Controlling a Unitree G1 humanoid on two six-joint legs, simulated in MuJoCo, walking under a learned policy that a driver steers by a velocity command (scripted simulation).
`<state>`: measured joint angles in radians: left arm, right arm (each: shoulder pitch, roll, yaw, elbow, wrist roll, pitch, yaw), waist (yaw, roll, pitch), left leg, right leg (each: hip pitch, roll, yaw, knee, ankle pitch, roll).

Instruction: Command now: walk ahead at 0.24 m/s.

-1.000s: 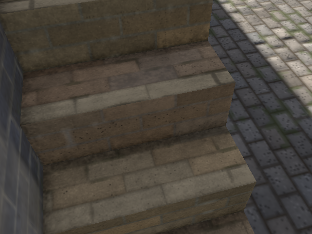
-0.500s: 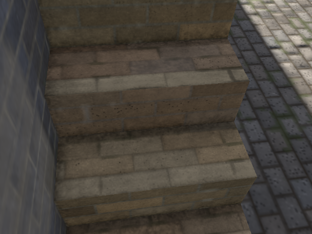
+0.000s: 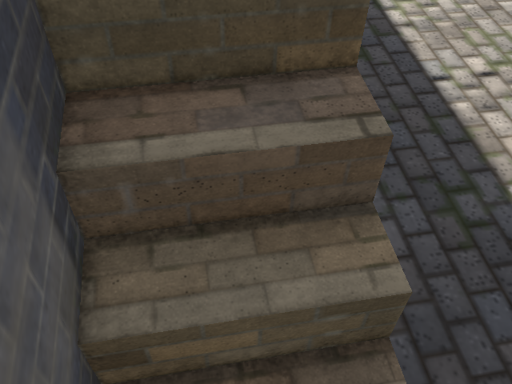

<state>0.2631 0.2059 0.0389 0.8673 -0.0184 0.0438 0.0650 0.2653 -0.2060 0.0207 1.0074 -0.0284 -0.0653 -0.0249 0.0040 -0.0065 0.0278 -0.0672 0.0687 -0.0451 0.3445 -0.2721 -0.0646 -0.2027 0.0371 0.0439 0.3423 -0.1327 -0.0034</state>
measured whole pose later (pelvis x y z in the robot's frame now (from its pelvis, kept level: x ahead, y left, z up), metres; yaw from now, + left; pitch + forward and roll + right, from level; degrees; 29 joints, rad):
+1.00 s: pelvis +0.01 +0.02 +0.00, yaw +0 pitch -1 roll -1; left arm 0.25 0.25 0.01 0.92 -0.02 0.04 0.05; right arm 0.28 -0.24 0.04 0.98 -0.04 -0.08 0.02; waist 0.00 -0.03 0.01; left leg -0.02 0.04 -0.03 0.29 -0.26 -0.04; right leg -0.16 0.00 0.06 0.30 -0.13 0.03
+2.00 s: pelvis +0.03 +0.03 +0.00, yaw +0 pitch +0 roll -1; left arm 0.15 0.24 -0.02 0.85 -0.01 0.01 0.04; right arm 0.24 -0.24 0.07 0.94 -0.04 -0.08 0.01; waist 0.01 -0.03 -0.02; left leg 0.03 0.04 -0.03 0.22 -0.24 -0.03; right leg -0.12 0.00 0.07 0.25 -0.13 0.04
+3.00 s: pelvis +0.03 +0.02 +0.00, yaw +1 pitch +0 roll -1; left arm 0.18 0.26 -0.04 0.85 0.00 0.01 0.04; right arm 0.23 -0.26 0.07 0.94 -0.04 -0.08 0.01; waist 0.01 -0.01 -0.02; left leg 0.02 0.05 -0.04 0.21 -0.24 -0.04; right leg -0.12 0.01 0.06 0.23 -0.12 0.03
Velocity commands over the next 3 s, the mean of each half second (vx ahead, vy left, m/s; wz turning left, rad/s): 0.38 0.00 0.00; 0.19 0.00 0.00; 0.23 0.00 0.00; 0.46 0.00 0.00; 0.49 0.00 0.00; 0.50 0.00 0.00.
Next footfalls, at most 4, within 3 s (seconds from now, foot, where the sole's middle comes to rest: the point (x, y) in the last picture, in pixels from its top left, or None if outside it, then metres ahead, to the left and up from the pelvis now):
none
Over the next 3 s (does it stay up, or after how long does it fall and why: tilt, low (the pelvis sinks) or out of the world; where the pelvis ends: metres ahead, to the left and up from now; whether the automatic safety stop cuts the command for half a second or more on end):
stays up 0.03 0.02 0.00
